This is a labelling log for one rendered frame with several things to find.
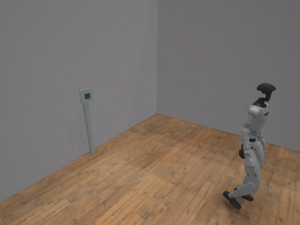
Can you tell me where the left robot thigh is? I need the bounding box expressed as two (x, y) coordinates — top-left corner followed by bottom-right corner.
(253, 141), (264, 170)

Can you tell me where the robot right upper arm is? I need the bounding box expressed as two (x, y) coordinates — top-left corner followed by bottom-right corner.
(240, 106), (261, 135)

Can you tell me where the right robot thigh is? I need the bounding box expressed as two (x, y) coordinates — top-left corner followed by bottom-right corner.
(238, 147), (262, 191)

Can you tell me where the left robot hand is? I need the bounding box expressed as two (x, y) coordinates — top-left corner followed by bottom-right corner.
(257, 139), (266, 153)

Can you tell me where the right robot hand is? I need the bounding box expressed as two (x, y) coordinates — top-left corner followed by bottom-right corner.
(244, 157), (257, 177)

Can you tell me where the button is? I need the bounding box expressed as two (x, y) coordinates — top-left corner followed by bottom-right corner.
(84, 93), (90, 99)

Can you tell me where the robot thigh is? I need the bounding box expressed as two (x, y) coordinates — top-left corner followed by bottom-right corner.
(253, 141), (264, 170)
(238, 147), (262, 191)

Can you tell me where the robot right forearm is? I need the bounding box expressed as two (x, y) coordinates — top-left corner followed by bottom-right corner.
(240, 128), (252, 158)

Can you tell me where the panel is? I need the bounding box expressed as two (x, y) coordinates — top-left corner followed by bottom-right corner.
(79, 87), (96, 154)

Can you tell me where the robot left forearm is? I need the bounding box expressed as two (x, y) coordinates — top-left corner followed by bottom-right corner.
(256, 130), (263, 140)

